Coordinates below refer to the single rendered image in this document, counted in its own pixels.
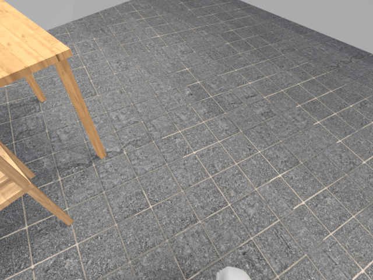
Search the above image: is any table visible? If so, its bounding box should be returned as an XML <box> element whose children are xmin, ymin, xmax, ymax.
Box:
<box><xmin>0</xmin><ymin>0</ymin><xmax>107</xmax><ymax>159</ymax></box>

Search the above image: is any right robot thigh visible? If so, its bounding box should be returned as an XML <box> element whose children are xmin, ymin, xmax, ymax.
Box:
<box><xmin>216</xmin><ymin>267</ymin><xmax>251</xmax><ymax>280</ymax></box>

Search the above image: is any chair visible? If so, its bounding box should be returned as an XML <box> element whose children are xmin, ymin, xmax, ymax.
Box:
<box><xmin>0</xmin><ymin>141</ymin><xmax>74</xmax><ymax>226</ymax></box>

